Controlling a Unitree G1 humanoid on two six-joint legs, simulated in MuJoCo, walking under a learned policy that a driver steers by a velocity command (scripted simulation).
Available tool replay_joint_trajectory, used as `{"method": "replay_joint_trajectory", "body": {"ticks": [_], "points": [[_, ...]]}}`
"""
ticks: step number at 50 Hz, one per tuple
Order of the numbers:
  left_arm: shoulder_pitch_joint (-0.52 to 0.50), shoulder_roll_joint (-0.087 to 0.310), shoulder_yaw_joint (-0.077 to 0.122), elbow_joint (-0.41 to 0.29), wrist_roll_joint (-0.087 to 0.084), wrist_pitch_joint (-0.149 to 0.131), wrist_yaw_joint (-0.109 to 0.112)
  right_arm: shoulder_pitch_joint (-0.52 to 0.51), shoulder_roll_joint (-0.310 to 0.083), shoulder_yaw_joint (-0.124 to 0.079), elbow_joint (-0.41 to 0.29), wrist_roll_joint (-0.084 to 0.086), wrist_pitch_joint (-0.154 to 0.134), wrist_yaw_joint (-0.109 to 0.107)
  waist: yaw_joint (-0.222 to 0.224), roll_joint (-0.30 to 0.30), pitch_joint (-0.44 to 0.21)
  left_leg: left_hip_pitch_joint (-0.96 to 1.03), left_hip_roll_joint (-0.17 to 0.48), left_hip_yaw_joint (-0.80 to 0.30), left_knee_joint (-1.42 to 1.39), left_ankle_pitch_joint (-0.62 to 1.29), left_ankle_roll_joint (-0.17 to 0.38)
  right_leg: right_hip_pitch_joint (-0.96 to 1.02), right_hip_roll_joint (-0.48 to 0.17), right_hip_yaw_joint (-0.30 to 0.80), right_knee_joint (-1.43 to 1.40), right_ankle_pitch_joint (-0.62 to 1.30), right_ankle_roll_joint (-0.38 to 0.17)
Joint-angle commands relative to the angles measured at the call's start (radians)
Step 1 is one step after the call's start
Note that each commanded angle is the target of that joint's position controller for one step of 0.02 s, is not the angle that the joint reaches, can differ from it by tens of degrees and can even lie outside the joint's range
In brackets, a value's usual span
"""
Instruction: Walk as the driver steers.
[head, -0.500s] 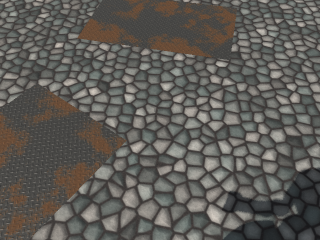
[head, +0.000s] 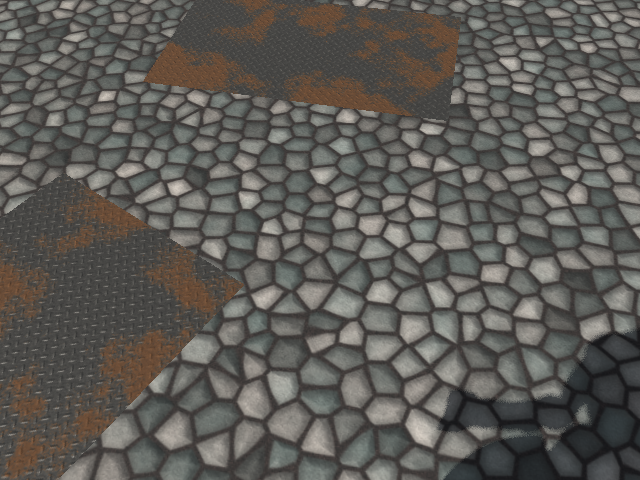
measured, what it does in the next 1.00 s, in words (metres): walks ahead: left foot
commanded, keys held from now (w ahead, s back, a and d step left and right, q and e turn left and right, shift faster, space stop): no key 0.60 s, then w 0.40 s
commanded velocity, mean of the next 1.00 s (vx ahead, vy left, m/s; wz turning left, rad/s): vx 0.10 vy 0.00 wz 0.00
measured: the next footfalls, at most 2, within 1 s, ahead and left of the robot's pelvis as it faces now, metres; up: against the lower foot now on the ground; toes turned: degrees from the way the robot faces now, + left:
left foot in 0.92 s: +0.07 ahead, +0.17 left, +0.00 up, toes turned +5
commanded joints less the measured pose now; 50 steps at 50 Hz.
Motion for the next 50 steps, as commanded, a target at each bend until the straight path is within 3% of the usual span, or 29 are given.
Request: {"method": "replay_joint_trajectory", "body": {"ticks": [1, 30, 31, 32, 33, 34, 35, 36, 37, 38, 39, 41, 42, 44, 45, 46, 47, 48, 49, 50], "points": [[0.013, 0.115, 0.032, -0.056, -0.001, -0.01, 0.002, 0.018, -0.104, -0.027, -0.042, 0.0, -0.008, -0.002, -0.001, -0.008, -0.075, -0.032, -0.015, 0.036, -0.067, 0.157, 0.005, 0.086, -0.034, 0.037, -0.069, 0.286, 0.019], [0.126, 0.085, 0.03, 0.078, 0.0, 0.038, 0.002, 0.048, -0.058, -0.027, 0.103, -0.004, 0.024, -0.005, 0.0, -0.005, -0.029, 0.02, -0.029, 0.059, -0.149, 0.176, -0.002, 0.123, -0.012, 0.024, -0.161, 0.289, 0.023], [0.164, 0.112, 0.043, 0.092, 0.007, 0.042, 0.009, 0.07, -0.082, -0.037, 0.114, -0.012, 0.028, -0.01, 0.009, -0.011, -0.023, 0.01, -0.04, 0.071, -0.139, 0.07, 0.01, 0.128, -0.015, 0.029, -0.181, 0.145, 0.001], [0.199, 0.166, 0.067, 0.102, 0.027, 0.042, 0.022, 0.082, -0.124, -0.056, 0.116, -0.032, 0.029, -0.021, 0.022, -0.036, 0.005, -0.023, -0.054, 0.089, -0.099, -0.107, 0.036, 0.109, -0.036, 0.06, -0.214, -0.139, -0.05], [0.233, 0.189, 0.082, 0.113, 0.045, 0.035, 0.038, 0.096, -0.136, -0.067, 0.118, -0.054, 0.025, -0.033, 0.029, -0.079, 0.053, -0.079, -0.047, 0.088, -0.049, -0.2, 0.063, 0.084, -0.108, 0.15, -0.267, -0.353, -0.114], [0.267, 0.175, 0.084, 0.117, 0.051, 0.018, 0.063, 0.076, -0.119, -0.067, 0.107, -0.071, 0.011, -0.049, 0.049, -0.127, 0.088, -0.158, -0.045, 0.078, 0.046, -0.18, 0.087, 0.104, -0.208, 0.27, -0.315, -0.435, -0.187], [0.272, 0.121, 0.065, 0.113, 0.058, -0.005, 0.089, 0.029, -0.058, -0.047, 0.084, -0.09, -0.01, -0.061, 0.072, -0.185, 0.101, -0.211, -0.022, 0.026, 0.194, -0.116, 0.111, 0.111, -0.346, 0.404, -0.357, -0.395, -0.259], [0.278, 0.04, 0.031, 0.103, 0.069, -0.033, 0.11, -0.04, -0.014, -0.031, 0.042, -0.095, -0.032, -0.073, 0.095, -0.183, 0.09, -0.322, 0.024, -0.084, 0.375, -0.198, 0.135, 0.152, -0.443, 0.499, -0.387, -0.311, -0.298], [0.268, 0.007, 0.012, 0.106, 0.062, -0.062, 0.129, -0.091, 0.009, -0.021, -0.007, -0.081, -0.048, -0.077, 0.091, -0.127, 0.052, -0.395, 0.021, -0.103, 0.396, -0.289, 0.143, 0.223, -0.448, 0.476, -0.395, -0.296, -0.288], [0.236, 0.027, 0.011, 0.104, 0.055, -0.075, 0.139, -0.08, 0.018, -0.018, -0.018, -0.076, -0.058, -0.077, 0.076, -0.107, 0.04, -0.375, 0.019, -0.096, 0.38, -0.278, 0.141, 0.241, -0.398, 0.393, -0.396, -0.274, -0.247], [0.207, 0.043, 0.01, 0.102, 0.048, -0.073, 0.142, -0.063, 0.002, -0.023, -0.017, -0.079, -0.061, -0.076, 0.07, -0.079, 0.034, -0.326, 0.003, -0.064, 0.326, -0.244, 0.136, 0.231, -0.344, 0.305, -0.396, -0.251, -0.217], [0.164, 0.05, 0.001, 0.083, 0.078, -0.06, 0.148, 0.03, 0.004, -0.027, -0.007, -0.094, -0.064, -0.066, 0.035, -0.106, 0.038, -0.147, -0.02, -0.012, 0.381, -0.098, 0.127, 0.073, -0.263, 0.158, -0.365, -0.148, -0.169], [0.127, 0.069, 0.0, 0.072, 0.082, -0.057, 0.142, 0.072, 0.005, -0.029, -0.01, -0.088, -0.064, -0.053, 0.002, -0.114, 0.048, -0.048, -0.03, 0.005, 0.36, -0.084, 0.124, -0.028, -0.24, 0.114, -0.349, -0.154, -0.154], [0.074, 0.113, 0.008, 0.068, 0.073, -0.048, 0.125, 0.162, 0.001, -0.03, -0.009, -0.072, -0.071, -0.021, -0.052, -0.084, 0.061, 0.125, -0.052, 0.035, 0.235, -0.013, 0.119, -0.161, -0.219, 0.082, -0.228, -0.227, -0.153], [0.055, 0.134, 0.015, 0.071, 0.079, -0.041, 0.113, 0.268, -0.009, -0.033, 0.025, -0.068, -0.082, -0.01, -0.089, -0.039, 0.065, 0.219, -0.074, 0.063, 0.123, 0.065, 0.112, -0.211, -0.199, 0.073, -0.089, -0.29, -0.172], [0.055, 0.151, 0.028, 0.069, 0.091, -0.032, 0.098, 0.39, -0.027, -0.039, 0.074, -0.077, -0.097, -0.01, -0.122, 0.029, 0.055, 0.286, -0.11, 0.105, 0.012, 0.05, 0.1, -0.23, -0.142, 0.054, 0.109, -0.311, -0.198], [0.085, 0.074, 0.023, 0.064, 0.121, -0.034, 0.078, 0.506, -0.054, -0.041, 0.103, -0.104, -0.116, -0.024, -0.145, 0.161, -0.015, 0.403, -0.045, -0.032, -0.032, -0.05, 0.146, -0.334, -0.056, 0.034, 0.469, -0.319, -0.179], [0.13, -0.071, -0.009, 0.015, 0.133, -0.058, 0.049, 0.545, -0.153, -0.031, 0.055, -0.102, -0.135, -0.042, -0.096, 0.216, -0.128, 0.523, 0.236, -0.522, -0.073, 0.293, 0.39, -0.5, 0.093, 0.132, 0.755, -0.345, -0.13], [-0.058, -0.052, -0.01, -0.079, 0.074, -0.084, 0.029, 0.481, -0.164, -0.037, 0.054, -0.109, -0.163, -0.035, -0.133, 0.186, 0.13, 0.356, 0.39, -0.763, -0.234, -0.15, 0.469, -0.842, 0.035, 0.3, 0.819, -0.26, -0.132], [-0.109, 0.017, 0.007, -0.065, 0.071, -0.091, 0.051, 0.344, -0.093, -0.014, 0.042, -0.073, -0.165, -0.03, -0.093, 0.035, 0.185, 0.282, 0.372, -0.683, -0.26, -0.343, 0.429, -0.88, -0.057, 0.295, 0.842, -0.137, -0.12]]}}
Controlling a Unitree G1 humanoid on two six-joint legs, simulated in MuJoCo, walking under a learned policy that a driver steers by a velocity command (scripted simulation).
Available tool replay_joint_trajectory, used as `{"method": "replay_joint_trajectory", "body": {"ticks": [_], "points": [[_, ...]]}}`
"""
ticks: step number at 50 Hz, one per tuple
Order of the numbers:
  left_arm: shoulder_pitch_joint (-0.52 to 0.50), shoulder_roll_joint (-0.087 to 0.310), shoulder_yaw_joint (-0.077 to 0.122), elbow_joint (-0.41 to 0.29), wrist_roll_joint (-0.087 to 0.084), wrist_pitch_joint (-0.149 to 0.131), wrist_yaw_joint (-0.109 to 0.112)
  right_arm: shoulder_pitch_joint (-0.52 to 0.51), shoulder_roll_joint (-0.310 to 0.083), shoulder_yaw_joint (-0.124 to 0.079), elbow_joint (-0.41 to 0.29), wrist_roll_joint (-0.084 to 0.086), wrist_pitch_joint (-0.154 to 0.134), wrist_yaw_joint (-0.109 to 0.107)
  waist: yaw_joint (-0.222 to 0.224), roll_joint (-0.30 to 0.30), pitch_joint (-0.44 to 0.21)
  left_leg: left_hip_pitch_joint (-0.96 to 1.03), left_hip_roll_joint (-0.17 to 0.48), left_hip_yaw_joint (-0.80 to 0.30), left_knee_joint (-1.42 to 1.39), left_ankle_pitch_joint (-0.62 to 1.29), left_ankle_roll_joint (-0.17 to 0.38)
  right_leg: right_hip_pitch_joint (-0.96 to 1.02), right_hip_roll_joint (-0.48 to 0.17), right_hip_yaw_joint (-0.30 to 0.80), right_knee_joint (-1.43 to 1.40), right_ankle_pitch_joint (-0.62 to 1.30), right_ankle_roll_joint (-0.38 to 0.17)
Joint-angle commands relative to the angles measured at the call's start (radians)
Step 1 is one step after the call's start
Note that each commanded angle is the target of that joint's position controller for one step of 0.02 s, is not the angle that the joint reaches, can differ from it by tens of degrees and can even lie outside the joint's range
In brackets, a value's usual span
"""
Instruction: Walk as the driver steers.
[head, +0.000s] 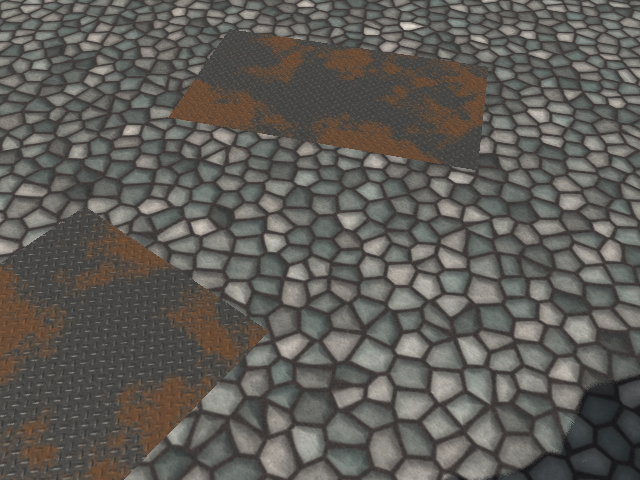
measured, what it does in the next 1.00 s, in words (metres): goes down: right foot 0.12 m lower, then left foot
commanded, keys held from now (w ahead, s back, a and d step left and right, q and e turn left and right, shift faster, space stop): w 0.24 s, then no key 0.76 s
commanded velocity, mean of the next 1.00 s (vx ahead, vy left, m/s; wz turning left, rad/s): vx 0.21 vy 0.00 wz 0.00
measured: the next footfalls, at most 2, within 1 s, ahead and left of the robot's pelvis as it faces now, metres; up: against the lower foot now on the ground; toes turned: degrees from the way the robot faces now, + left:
right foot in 0.34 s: +0.36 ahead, -0.07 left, -0.12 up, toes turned +2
left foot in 0.66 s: +0.40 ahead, +0.18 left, -0.12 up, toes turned -1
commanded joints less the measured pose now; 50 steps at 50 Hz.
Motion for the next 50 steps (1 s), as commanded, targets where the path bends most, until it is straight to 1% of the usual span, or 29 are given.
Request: {"method": "replay_joint_trajectory", "body": {"ticks": [1, 2, 3, 4, 5, 6, 8, 12, 14, 15, 16, 17, 18, 19, 20, 21, 22, 23, 25, 27, 29, 32, 33, 34, 35, 37, 39, 44, 50], "points": [[-0.213, 0.091, 0.025, -0.165, -0.018, -0.052, 0.007, 0.125, -0.123, -0.012, -0.004, 0.03, -0.018, 0.005, -0.061, 0.029, 0.17, 0.192, 0.415, -0.608, -0.406, -0.086, 0.307, -0.691, -0.048, 0.06, 0.305, 0.134, 0.011], [-0.164, 0.085, 0.02, -0.151, -0.005, -0.04, 0.009, 0.088, -0.076, 0.008, -0.004, 0.019, -0.012, 0.003, -0.013, 0.02, 0.115, 0.119, 0.356, -0.466, -0.391, 0.074, 0.272, -0.585, -0.081, 0.046, 0.252, 0.214, 0.013], [-0.17, 0.033, 0.002, -0.15, 0.017, -0.03, 0.001, 0.058, -0.009, 0.033, -0.007, 0.008, -0.007, -0.006, 0.01, 0.036, 0.142, 0.032, 0.305, -0.376, -0.383, 0.164, 0.223, -0.519, -0.106, 0.031, 0.178, 0.305, 0.008], [-0.173, 0.014, -0.009, -0.136, 0.042, -0.033, -0.01, -0.001, 0.067, 0.064, -0.022, 0.004, -0.02, -0.032, 0.019, 0.022, 0.125, -0.035, 0.198, -0.261, -0.367, 0.178, 0.161, -0.431, -0.113, 0.017, -0.041, 0.525, 0.015], [-0.27, 0.098, 0.036, -0.152, -0.174, -0.03, -0.002, 0.065, -0.146, -0.008, 0.057, 0.178, -0.013, -0.049, 0.011, 0.114, 0.15, -0.021, 0.193, -0.24, -0.359, 0.52, 0.12, -0.404, -0.049, -0.085, -0.124, 0.562, 0.048], [-0.329, 0.078, 0.018, -0.178, -0.165, -0.034, -0.008, 0.108, -0.141, -0.003, 0.082, 0.195, -0.005, -0.073, -0.003, 0.08, 0.155, -0.098, 0.138, -0.159, -0.307, 0.495, 0.095, -0.32, -0.034, -0.097, -0.281, 0.694, 0.073], [-0.357, 0.004, 0.0, -0.174, -0.113, -0.031, -0.033, 0.17, -0.137, -0.007, 0.116, 0.158, 0.011, -0.089, -0.038, 0.058, 0.091, -0.183, 0.103, -0.114, -0.256, 0.321, 0.082, -0.095, 0.035, -0.156, -0.494, 0.932, 0.084], [-0.454, 0.031, -0.002, -0.212, -0.105, 0.002, -0.061, 0.16, -0.107, -0.017, 0.13, 0.142, 0.034, -0.081, -0.061, 0.078, 0.089, -0.064, 0.161, -0.18, -0.094, 0.186, 0.091, -0.155, -0.013, -0.087, -0.597, 0.932, 0.048], [-0.459, 0.044, -0.003, -0.193, -0.095, -0.014, -0.067, 0.196, -0.076, -0.015, 0.135, 0.132, 0.059, -0.081, -0.081, 0.036, 0.087, 0.077, 0.154, -0.203, 0.056, 0.3, 0.084, -0.22, -0.034, -0.075, -0.718, 0.906, 0.048], [-0.384, 0.053, 0.003, -0.161, -0.086, -0.029, -0.064, 0.2, -0.087, -0.02, 0.144, 0.125, 0.068, -0.077, -0.05, 0.016, 0.045, 0.091, 0.136, -0.199, 0.185, 0.405, 0.082, -0.139, -0.015, -0.108, -0.75, 0.904, 0.044], [-0.189, 0.059, 0.015, -0.085, -0.08, -0.039, -0.058, 0.169, -0.098, -0.02, 0.148, 0.114, 0.079, -0.065, 0.046, 0.012, -0.044, 0.021, 0.098, -0.167, 0.413, 0.488, 0.075, 0.088, -0.013, -0.143, -0.791, 0.992, 0.022], [-0.01, 0.105, 0.034, -0.014, -0.076, -0.033, -0.051, 0.161, -0.082, -0.018, 0.143, 0.098, 0.071, -0.043, 0.109, -0.047, -0.159, -0.194, 0.015, -0.104, 0.708, 0.294, 0.032, 0.411, -0.084, -0.104, -0.695, 1.252, -0.016], [0.098, 0.141, 0.024, 0.017, -0.06, -0.03, -0.05, 0.335, 0.019, 0.019, 0.177, 0.114, 0.069, -0.029, 0.094, -0.199, -0.362, -0.557, -0.064, -0.156, 1.13, -0.394, -0.02, 0.855, -0.344, 0.121, -0.345, 1.706, -0.198], [0.126, 0.148, 0.035, 0.028, -0.076, -0.012, -0.041, 0.339, -0.092, 0.011, 0.148, 0.148, 0.047, -0.021, 0.128, -0.162, -0.497, -0.662, -0.02, -0.297, 1.167, -0.368, -0.034, 0.924, -0.414, 0.279, -0.352, 1.575, -0.295], [0.032, 0.165, 0.041, 0.015, -0.085, 0.013, -0.025, 0.257, -0.145, -0.003, 0.108, 0.161, 0.038, -0.018, 0.099, -0.085, -0.441, -0.728, 0.039, -0.273, 1.138, -0.322, -0.054, 0.819, -0.409, 0.288, -0.434, 1.283, -0.32], [-0.089, 0.168, 0.041, -0.019, -0.09, 0.015, -0.002, 0.148, -0.144, -0.007, 0.068, 0.162, 0.033, -0.033, 0.06, 0.037, -0.355, -0.76, 0.083, -0.255, 0.986, -0.093, -0.054, 0.623, -0.414, 0.318, -0.581, 0.858, -0.307], [-0.218, 0.138, 0.026, -0.046, -0.089, 0.016, 0.012, 0.086, -0.145, -0.012, 0.057, 0.139, 0.054, -0.059, 0.004, 0.117, -0.262, -0.674, 0.116, -0.201, 0.937, 0.002, -0.085, 0.374, -0.422, 0.37, -0.686, 0.668, -0.285], [-0.329, 0.104, 0.006, -0.056, -0.083, 0.009, 0.012, 0.09, -0.12, -0.017, 0.064, 0.118, 0.089, -0.076, -0.071, 0.157, -0.145, -0.477, 0.158, -0.216, 0.76, 0.075, -0.117, 0.053, -0.369, 0.289, -0.751, 0.702, -0.25], [-0.366, 0.098, 0.006, -0.036, -0.061, 0.002, -0.006, 0.113, -0.038, 0.001, 0.073, 0.087, 0.107, -0.085, -0.093, 0.043, -0.063, -0.227, 0.154, -0.161, 0.38, 0.109, -0.143, -0.214, -0.201, 0.045, -0.769, 0.833, -0.168], [-0.282, 0.115, 0.014, 0.0, -0.048, 0.001, 0.007, 0.056, -0.044, -0.002, 0.066, 0.09, 0.097, -0.086, -0.052, -0.043, -0.127, -0.111, 0.12, -0.139, 0.188, 0.252, -0.132, -0.178, -0.14, -0.039, -0.739, 0.925, -0.135], [-0.236, 0.119, 0.017, 0.034, -0.066, 0.012, 0.013, 0.063, -0.061, -0.01, 0.081, 0.102, 0.104, -0.082, -0.046, -0.054, -0.185, -0.049, 0.097, -0.133, 0.089, 0.363, -0.12, -0.119, -0.152, -0.029, -0.728, 0.8, -0.122], [-0.221, 0.063, 0.0, 0.066, -0.089, 0.031, 0.016, -0.003, -0.087, -0.026, 0.07, 0.074, 0.128, -0.08, -0.052, -0.02, -0.125, 0.045, 0.09, -0.129, -0.082, 0.399, -0.07, -0.169, -0.093, -0.013, -0.716, 0.291, -0.017], [-0.18, 0.038, -0.007, 0.083, -0.081, 0.035, 0.016, -0.028, -0.114, -0.031, 0.05, 0.066, 0.134, -0.083, -0.038, 0.011, -0.085, 0.057, 0.143, -0.186, -0.161, 0.414, -0.048, -0.191, -0.052, -0.019, -0.69, 0.106, 0.038], [-0.101, 0.046, 0.0, 0.094, -0.072, 0.037, 0.017, -0.063, -0.198, -0.049, 0.032, 0.076, 0.139, -0.088, 0.029, 0.126, -0.049, 0.042, 0.196, -0.234, -0.181, 0.405, -0.009, -0.214, 0.023, -0.062, -0.628, 0.017, 0.082], [-0.063, 0.026, -0.002, 0.099, -0.081, 0.049, 0.029, -0.103, -0.187, -0.052, 0.046, 0.081, 0.142, -0.084, 0.061, 0.237, -0.054, -0.089, 0.197, -0.244, -0.248, 0.121, 0.026, -0.102, 0.042, -0.113, -0.617, 0.078, 0.097], [-0.122, 0.071, 0.009, 0.101, -0.084, 0.075, 0.054, -0.151, -0.102, -0.037, 0.047, 0.083, 0.132, -0.076, 0.036, 0.203, 0.026, -0.225, 0.128, -0.222, -0.314, -0.08, -0.011, -0.024, 0.035, -0.123, -0.602, 0.136, 0.111], [-0.095, 0.067, 0.009, 0.122, -0.071, 0.087, 0.062, -0.153, -0.091, -0.035, 0.061, 0.088, 0.116, -0.07, 0.036, 0.167, 0.02, -0.183, 0.103, -0.193, -0.284, 0.046, -0.029, -0.014, 0.018, -0.106, -0.617, 0.164, 0.115], [-0.092, 0.064, 0.01, 0.158, -0.08, 0.07, 0.058, -0.132, -0.103, -0.04, 0.096, 0.099, 0.104, -0.068, 0.02, 0.088, -0.058, -0.038, 0.091, -0.169, -0.199, 0.386, -0.011, 0.016, 0.005, -0.104, -0.613, 0.263, 0.129], [-0.075, 0.061, 0.012, 0.202, -0.085, 0.082, 0.066, -0.144, -0.103, -0.041, 0.131, 0.103, 0.108, -0.059, 0.023, 0.053, -0.059, -0.016, 0.079, -0.155, -0.179, 0.504, 0.005, 0.064, 0.0, -0.11, -0.593, 0.324, 0.141]]}}
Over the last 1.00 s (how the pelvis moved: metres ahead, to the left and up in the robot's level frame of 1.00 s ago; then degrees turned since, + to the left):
0.08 0.07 -0.02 1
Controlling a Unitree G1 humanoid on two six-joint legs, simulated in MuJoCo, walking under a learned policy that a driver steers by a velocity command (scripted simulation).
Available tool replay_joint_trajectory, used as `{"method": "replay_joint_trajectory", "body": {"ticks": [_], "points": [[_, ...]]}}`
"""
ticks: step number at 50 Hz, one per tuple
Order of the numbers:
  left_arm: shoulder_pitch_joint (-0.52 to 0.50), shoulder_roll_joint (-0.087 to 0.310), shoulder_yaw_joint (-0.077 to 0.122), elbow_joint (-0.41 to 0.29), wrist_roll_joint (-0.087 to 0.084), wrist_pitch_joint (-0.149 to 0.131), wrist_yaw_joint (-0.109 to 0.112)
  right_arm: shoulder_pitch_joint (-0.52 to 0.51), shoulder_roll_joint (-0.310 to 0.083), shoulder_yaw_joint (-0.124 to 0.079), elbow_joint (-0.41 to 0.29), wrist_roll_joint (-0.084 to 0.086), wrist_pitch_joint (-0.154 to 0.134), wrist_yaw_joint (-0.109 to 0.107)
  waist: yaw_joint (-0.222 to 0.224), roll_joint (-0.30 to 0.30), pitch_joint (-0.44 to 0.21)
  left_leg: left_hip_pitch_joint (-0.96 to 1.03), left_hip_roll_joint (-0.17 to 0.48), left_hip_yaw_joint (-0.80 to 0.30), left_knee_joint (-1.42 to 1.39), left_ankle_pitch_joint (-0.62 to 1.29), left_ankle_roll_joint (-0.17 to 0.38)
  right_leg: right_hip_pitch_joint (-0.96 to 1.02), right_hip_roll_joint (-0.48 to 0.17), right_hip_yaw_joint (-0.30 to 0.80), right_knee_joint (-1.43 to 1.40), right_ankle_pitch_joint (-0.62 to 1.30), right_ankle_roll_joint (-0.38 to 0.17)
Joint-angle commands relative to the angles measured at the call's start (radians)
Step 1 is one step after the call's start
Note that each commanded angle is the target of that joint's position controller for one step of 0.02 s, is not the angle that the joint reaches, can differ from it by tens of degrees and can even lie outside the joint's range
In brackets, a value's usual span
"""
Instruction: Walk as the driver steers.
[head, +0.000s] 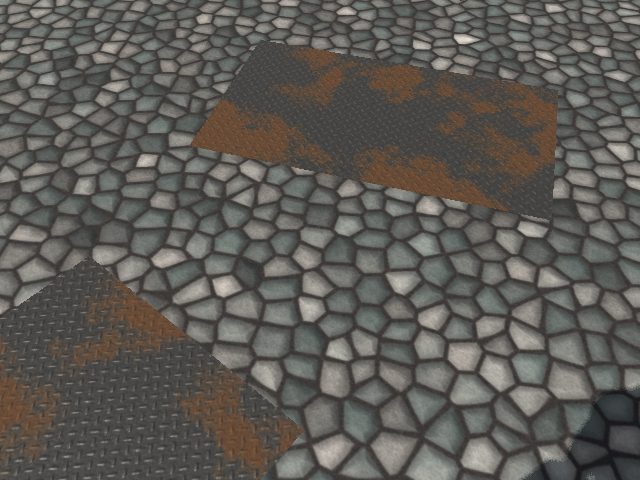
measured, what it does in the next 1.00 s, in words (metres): walks ahead: left foot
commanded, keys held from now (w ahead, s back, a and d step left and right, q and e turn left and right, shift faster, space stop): no key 0.22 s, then w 0.78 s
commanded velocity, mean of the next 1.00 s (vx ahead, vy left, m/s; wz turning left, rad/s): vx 0.28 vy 0.00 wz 0.00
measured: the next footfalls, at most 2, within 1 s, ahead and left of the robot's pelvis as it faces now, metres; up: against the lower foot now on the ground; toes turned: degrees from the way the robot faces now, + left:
left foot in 0.94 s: +0.42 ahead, +0.12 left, +0.00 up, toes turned +2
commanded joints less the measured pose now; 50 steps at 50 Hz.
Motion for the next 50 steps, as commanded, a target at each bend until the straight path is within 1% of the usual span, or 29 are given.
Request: {"method": "replay_joint_trajectory", "body": {"ticks": [1, 11, 12, 14, 15, 17, 18, 19, 20, 21, 22, 23, 24, 25, 26, 27, 29, 31, 33, 36, 39, 42, 44, 45, 46, 47, 48, 49, 50], "points": [[0.044, 0.077, 0.014, -0.005, -0.002, 0.0, 0.007, 0.015, -0.111, -0.023, -0.02, 0.003, -0.007, 0.002, -0.001, 0.006, -0.045, 0.099, 0.05, -0.046, -0.072, 0.283, 0.043, -0.019, -0.01, 0.003, -0.06, 0.133, -0.012], [0.049, 0.076, 0.015, 0.043, -0.004, 0.008, 0.017, 0.0, -0.1, -0.022, 0.029, 0.003, 0.008, 0.003, -0.002, 0.008, -0.004, 0.106, 0.031, -0.032, -0.085, 0.251, 0.043, -0.009, -0.016, -0.004, -0.064, 0.126, -0.002], [0.069, 0.066, 0.014, 0.057, -0.005, 0.009, 0.017, 0.015, -0.094, -0.021, 0.043, 0.003, 0.011, 0.002, 0.0, 0.015, -0.021, 0.112, 0.021, -0.025, -0.095, 0.134, 0.046, -0.002, -0.004, -0.02, -0.062, 0.035, -0.004], [0.063, 0.074, 0.019, 0.057, -0.016, 0.01, 0.021, 0.035, -0.131, -0.035, 0.052, 0.016, 0.018, -0.002, -0.014, 0.039, 0.025, 0.068, 0.021, -0.051, -0.126, -0.291, 0.078, -0.067, 0.029, -0.057, 0.002, -0.199, -0.03], [0.048, 0.069, 0.018, 0.046, -0.019, 0.005, 0.022, 0.049, -0.149, -0.041, 0.051, 0.019, 0.016, -0.003, -0.023, 0.067, 0.066, 0.037, 0.061, -0.115, -0.171, -0.46, 0.105, -0.125, 0.033, -0.064, 0.045, -0.266, -0.044], [0.008, 0.036, 0.011, 0.017, -0.023, -0.025, 0.016, 0.117, -0.187, -0.053, 0.06, 0.023, -0.004, 0.002, -0.049, 0.168, 0.106, 0.059, 0.212, -0.349, -0.299, -0.634, 0.192, -0.238, 0.031, -0.084, 0.202, -0.227, -0.057], [-0.01, 0.034, 0.011, 0.007, -0.024, -0.041, 0.009, 0.128, -0.2, -0.058, 0.062, 0.02, -0.016, 0.003, -0.054, 0.19, 0.119, 0.027, 0.272, -0.459, -0.343, -0.633, 0.233, -0.239, 0.009, -0.053, 0.269, -0.191, -0.074], [-0.008, 0.041, 0.015, 0.004, -0.026, -0.055, 0.002, 0.102, -0.201, -0.058, 0.052, 0.014, -0.028, 0.004, -0.039, 0.182, 0.125, 0.003, 0.3, -0.493, -0.355, -0.59, 0.248, -0.24, -0.013, -0.027, 0.307, -0.19, -0.093], [0.01, 0.04, 0.016, 0.008, -0.029, -0.066, -0.006, 0.058, -0.194, -0.055, 0.038, 0.013, -0.037, 0.006, -0.015, 0.172, 0.115, -0.014, 0.301, -0.471, -0.346, -0.531, 0.239, -0.214, -0.028, -0.016, 0.289, -0.205, -0.113], [0.047, 0.034, 0.017, 0.02, -0.032, -0.074, -0.011, -0.001, -0.188, -0.053, 0.019, 0.022, -0.039, 0.009, 0.021, 0.157, 0.104, -0.056, 0.272, -0.396, -0.327, -0.474, 0.208, -0.127, -0.032, -0.025, 0.181, -0.192, -0.133], [0.12, 0.024, 0.019, 0.051, -0.03, -0.079, -0.012, -0.078, -0.181, -0.05, -0.004, 0.034, -0.035, 0.011, 0.074, 0.135, 0.093, -0.156, 0.206, -0.278, -0.287, -0.41, 0.161, 0.048, -0.014, -0.054, 0.024, -0.11, -0.145], [0.199, 0.039, 0.029, 0.09, -0.018, -0.078, -0.012, -0.111, -0.157, -0.045, -0.016, 0.037, -0.032, 0.011, 0.101, 0.078, 0.077, -0.24, 0.121, -0.161, -0.168, -0.322, 0.115, 0.186, 0.004, -0.044, -0.034, -0.04, -0.133], [0.329, 0.097, 0.047, 0.123, -0.01, -0.077, -0.012, -0.132, -0.096, -0.029, -0.032, 0.028, -0.035, 0.015, 0.133, -0.105, 0.022, -0.35, 0.028, -0.016, 0.134, -0.233, 0.055, 0.317, -0.149, 0.177, -0.151, -0.141, -0.161], [0.405, 0.214, 0.068, 0.118, -0.012, -0.081, -0.023, -0.155, -0.077, -0.024, -0.076, 0.035, -0.052, 0.013, 0.141, -0.317, 0.032, -0.541, -0.055, 0.076, 0.359, -0.292, 0.03, 0.374, -0.361, 0.577, -0.336, -0.305, -0.282], [0.355, 0.19, 0.056, 0.107, 0.011, -0.094, -0.024, -0.178, -0.111, -0.03, -0.082, 0.049, -0.065, 0.013, 0.114, -0.247, 0.092, -0.609, 0.001, -0.018, 0.523, -0.311, 0.045, 0.297, -0.422, 0.707, -0.37, -0.391, -0.333], [0.281, 0.133, 0.04, 0.078, 0.004, -0.106, -0.023, -0.138, -0.123, -0.031, -0.065, 0.055, -0.073, 0.019, 0.069, -0.158, 0.127, -0.654, 0.049, -0.052, 0.589, -0.203, 0.059, 0.294, -0.387, 0.618, -0.358, -0.374, -0.302], [0.194, 0.111, 0.028, 0.042, -0.011, -0.111, -0.034, -0.095, -0.139, -0.039, -0.031, 0.031, -0.079, 0.023, 0.029, -0.089, 0.106, -0.631, 0.091, -0.031, 0.555, -0.037, 0.067, 0.284, -0.307, 0.418, -0.357, -0.157, -0.222], [0.21, 0.07, 0.013, 0.04, -0.006, -0.101, -0.032, -0.123, -0.131, -0.043, -0.034, 0.015, -0.077, 0.03, 0.033, -0.095, 0.079, -0.553, 0.101, -0.001, 0.471, 0.065, 0.049, 0.263, -0.244, 0.261, -0.367, 0.093, -0.186], [0.25, 0.079, 0.01, 0.047, 0.001, -0.091, -0.022, -0.172, -0.096, -0.033, -0.052, 0.015, -0.07, 0.037, 0.045, -0.103, 0.069, -0.525, 0.088, 0.031, 0.379, 0.132, 0.027, 0.253, -0.211, 0.167, -0.361, 0.248, -0.182], [0.267, 0.115, 0.014, 0.042, 0.0, -0.086, -0.01, -0.297, -0.065, -0.012, -0.101, 0.021, -0.069, 0.046, 0.067, -0.104, 0.093, -0.429, 0.058, 0.062, 0.192, 0.238, 0.014, 0.177, -0.187, 0.099, -0.389, 0.275, -0.179], [0.291, 0.135, 0.02, 0.05, -0.008, -0.087, -0.008, -0.377, -0.084, -0.003, -0.134, 0.029, -0.069, 0.06, 0.079, -0.112, 0.125, -0.366, 0.045, 0.073, 0.083, 0.287, 0.015, 0.166, -0.204, 0.076, -0.406, 0.259, -0.187], [0.294, 0.145, 0.031, 0.06, -0.019, -0.082, -0.009, -0.421, -0.106, 0.0, -0.168, 0.033, -0.074, 0.076, 0.067, -0.109, 0.144, -0.359, 0.05, 0.059, 0.021, 0.248, 0.044, 0.248, -0.25, 0.068, -0.373, 0.326, -0.18], [0.273, 0.165, 0.042, 0.055, -0.018, -0.075, -0.01, -0.378, -0.137, -0.01, -0.169, 0.03, -0.081, 0.083, 0.023, -0.117, 0.101, -0.262, 0.024, 0.077, -0.01, 0.185, 0.074, 0.297, -0.265, 0.05, -0.284, 0.541, -0.164], [0.258, 0.176, 0.047, 0.049, -0.015, -0.071, -0.012, -0.301, -0.166, -0.024, -0.152, 0.027, -0.083, 0.082, -0.022, -0.136, 0.041, -0.141, -0.009, 0.101, -0.002, 0.153, 0.094, 0.303, -0.26, 0.034, -0.186, 0.749, -0.153], [0.241, 0.169, 0.045, 0.042, -0.009, -0.065, -0.013, -0.125, -0.206, -0.049, -0.1, 0.03, -0.082, 0.078, -0.107, -0.138, -0.061, 0.073, -0.04, 0.116, -0.001, 0.157, 0.125, 0.265, -0.224, 0.004, -0.003, 0.896, -0.133], [0.214, 0.16, 0.038, 0.018, 0.0, -0.064, -0.016, 0.076, -0.257, -0.07, -0.05, 0.028, -0.08, 0.07, -0.192, -0.101, -0.192, 0.396, 0.065, -0.006, 0.034, 0.158, 0.175, 0.061, -0.183, -0.012, 0.263, 0.751, -0.102], [0.317, 0.03, 0.003, -0.003, -0.005, -0.083, -0.031, 0.219, -0.349, -0.088, -0.02, 0.004, -0.072, 0.067, -0.152, 0.173, -0.391, 0.776, 0.343, -0.506, -0.074, -0.094, 0.339, -0.332, 0.007, -0.035, 0.691, 0.182, -0.029], [0.295, 0.043, 0.007, 0.017, -0.024, -0.118, -0.04, 0.208, -0.282, -0.063, -0.009, 0.006, -0.069, 0.07, -0.151, 0.212, -0.433, 0.754, 0.395, -0.755, -0.249, -0.186, 0.346, -0.438, 0.045, 0.131, 0.861, -0.255, -0.05], [0.188, 0.119, 0.03, -0.025, -0.049, -0.134, -0.041, 0.094, -0.229, -0.045, -0.021, 0.014, -0.076, 0.072, -0.124, 0.179, -0.24, 0.599, 0.357, -0.601, -0.266, -0.165, 0.288, -0.535, -0.014, 0.118, 0.916, -0.21, -0.072]]}}
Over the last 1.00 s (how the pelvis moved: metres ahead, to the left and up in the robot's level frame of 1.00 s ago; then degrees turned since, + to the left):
0.33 0.06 -0.10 1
